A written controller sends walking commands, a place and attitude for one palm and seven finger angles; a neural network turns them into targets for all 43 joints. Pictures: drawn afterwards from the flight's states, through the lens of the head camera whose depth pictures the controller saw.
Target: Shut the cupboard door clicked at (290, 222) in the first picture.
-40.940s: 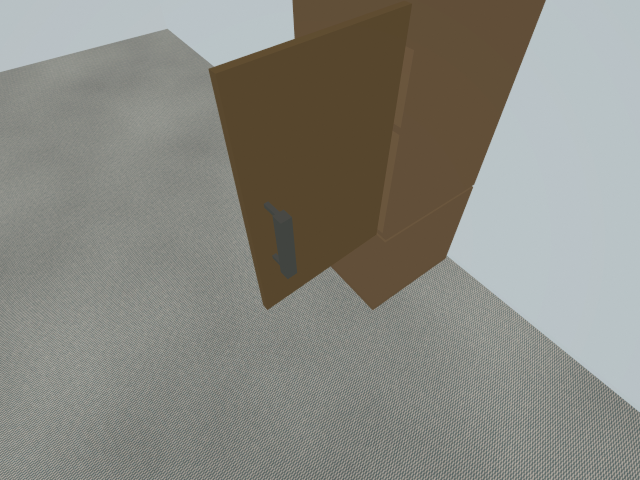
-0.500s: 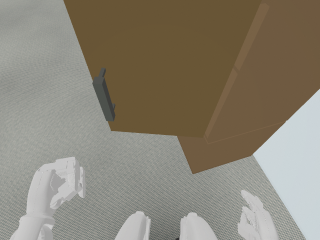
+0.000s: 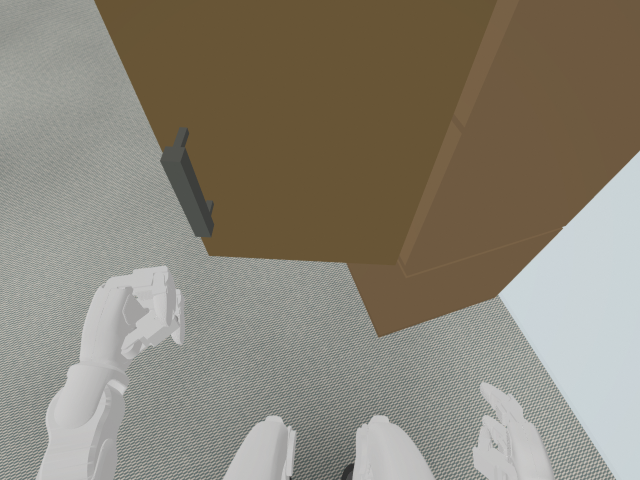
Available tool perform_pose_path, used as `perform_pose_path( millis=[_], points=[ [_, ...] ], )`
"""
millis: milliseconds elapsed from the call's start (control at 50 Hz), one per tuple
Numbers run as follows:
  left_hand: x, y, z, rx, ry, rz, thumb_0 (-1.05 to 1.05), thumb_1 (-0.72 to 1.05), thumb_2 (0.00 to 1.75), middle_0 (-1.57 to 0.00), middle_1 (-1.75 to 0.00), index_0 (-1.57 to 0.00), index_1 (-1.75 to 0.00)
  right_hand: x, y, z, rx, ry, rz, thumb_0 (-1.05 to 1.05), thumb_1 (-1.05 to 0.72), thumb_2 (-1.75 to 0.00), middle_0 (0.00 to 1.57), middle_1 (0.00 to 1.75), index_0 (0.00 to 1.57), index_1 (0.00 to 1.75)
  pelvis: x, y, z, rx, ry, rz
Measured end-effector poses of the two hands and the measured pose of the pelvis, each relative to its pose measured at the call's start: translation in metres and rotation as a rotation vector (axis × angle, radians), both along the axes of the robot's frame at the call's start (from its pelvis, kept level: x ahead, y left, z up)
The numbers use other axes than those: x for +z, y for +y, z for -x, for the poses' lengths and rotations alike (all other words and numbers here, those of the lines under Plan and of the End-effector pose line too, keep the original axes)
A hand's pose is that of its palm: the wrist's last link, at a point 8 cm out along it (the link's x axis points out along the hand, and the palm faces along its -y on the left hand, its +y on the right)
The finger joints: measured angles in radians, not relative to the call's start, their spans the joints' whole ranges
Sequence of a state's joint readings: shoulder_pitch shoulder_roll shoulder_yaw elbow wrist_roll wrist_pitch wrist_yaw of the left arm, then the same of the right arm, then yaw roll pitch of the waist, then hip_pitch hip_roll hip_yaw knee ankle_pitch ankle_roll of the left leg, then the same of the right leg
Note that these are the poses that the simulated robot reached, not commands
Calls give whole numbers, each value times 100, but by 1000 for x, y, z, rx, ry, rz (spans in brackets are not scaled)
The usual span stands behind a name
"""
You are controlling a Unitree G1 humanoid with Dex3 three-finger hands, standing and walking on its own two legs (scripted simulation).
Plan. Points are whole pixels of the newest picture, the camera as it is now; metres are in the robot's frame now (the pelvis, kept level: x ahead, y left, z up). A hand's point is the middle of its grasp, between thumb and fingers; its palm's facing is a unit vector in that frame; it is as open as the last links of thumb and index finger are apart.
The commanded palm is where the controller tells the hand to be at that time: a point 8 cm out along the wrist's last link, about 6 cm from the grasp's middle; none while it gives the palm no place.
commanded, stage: bring the fist close to the handle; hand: left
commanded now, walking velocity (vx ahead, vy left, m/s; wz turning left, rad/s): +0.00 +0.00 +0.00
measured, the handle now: (194, 185) +0.49 +0.21 +0.03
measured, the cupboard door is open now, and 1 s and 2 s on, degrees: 68 68 56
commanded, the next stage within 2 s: push the door shut along its arc in 1.02 s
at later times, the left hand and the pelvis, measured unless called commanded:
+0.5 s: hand (188, 259) +0.36 +0.19 +0.04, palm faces -0.02 -1.00 -0.04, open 3.1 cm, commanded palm +0.35 +0.23 +0.04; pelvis +0.00 +0.02 +0.00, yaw +0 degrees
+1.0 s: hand (201, 249) +0.38 +0.17 +0.04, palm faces +0.03 -1.00 -0.04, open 3.1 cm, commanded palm +0.36 +0.23 +0.03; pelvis +0.00 +0.01 +0.01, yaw -1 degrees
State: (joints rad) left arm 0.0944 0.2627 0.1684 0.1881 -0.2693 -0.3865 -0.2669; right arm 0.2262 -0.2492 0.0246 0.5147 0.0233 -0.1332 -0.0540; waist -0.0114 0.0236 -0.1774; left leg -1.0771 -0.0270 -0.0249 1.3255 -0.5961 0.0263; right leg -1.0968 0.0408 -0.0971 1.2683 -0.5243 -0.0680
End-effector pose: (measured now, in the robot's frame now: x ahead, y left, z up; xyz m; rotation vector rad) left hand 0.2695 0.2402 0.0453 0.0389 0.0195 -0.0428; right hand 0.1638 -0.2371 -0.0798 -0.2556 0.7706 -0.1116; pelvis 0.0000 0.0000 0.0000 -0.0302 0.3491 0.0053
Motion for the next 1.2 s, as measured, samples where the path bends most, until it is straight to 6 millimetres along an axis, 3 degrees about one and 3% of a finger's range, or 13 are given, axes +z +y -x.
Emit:
perform_pose_path(
  millis=[140,280,420,520,740,920,1000,1200],
  points=[
    [7,12,-21,50,-36,5,2,90,90,-130,-150,-130,-150,-2,0,14,-19,59,3,1,-91,-90,20,30,20,30,4,7,-3,-3,6,0],
    [-9,1,-37,8,12,25,2,90,90,-130,-150,-130,-150,-3,3,21,-30,95,20,1,-91,-90,20,30,20,30,5,15,-2,-3,11,4],
    [1,3,-63,39,-82,17,2,90,90,-130,-150,-130,-150,-7,9,25,-25,126,23,1,-91,-90,20,30,20,30,3,20,0,-4,22,8],
    [-1,-2,-78,19,-44,3,2,90,90,-130,-150,-130,-150,-10,14,31,-33,152,2,1,-91,-90,20,30,20,30,4,23,1,-4,23,11],
    [-1,-12,-109,55,-72,7,2,90,90,-130,-150,-130,-150,-18,8,57,-65,240,2,1,-91,-90,20,30,20,30,3,20,2,-13,39,3],
    [-4,-13,-94,49,-13,-6,2,90,90,-130,-150,-130,-150,-17,-1,72,-100,291,-21,1,-91,-90,20,30,20,30,10,15,-1,-22,27,-11],
    [-4,-12,-89,73,-35,1,2,90,90,-130,-150,-130,-150,-16,-5,68,-87,287,-6,1,-91,-90,20,30,20,30,10,11,1,-16,24,-14],
    [-3,-9,-100,40,-55,-17,2,90,90,-130,-150,-130,-150,-19,-15,52,-80,241,12,1,-91,-90,20,30,20,30,4,4,5,-12,33,-13]
  ],
)
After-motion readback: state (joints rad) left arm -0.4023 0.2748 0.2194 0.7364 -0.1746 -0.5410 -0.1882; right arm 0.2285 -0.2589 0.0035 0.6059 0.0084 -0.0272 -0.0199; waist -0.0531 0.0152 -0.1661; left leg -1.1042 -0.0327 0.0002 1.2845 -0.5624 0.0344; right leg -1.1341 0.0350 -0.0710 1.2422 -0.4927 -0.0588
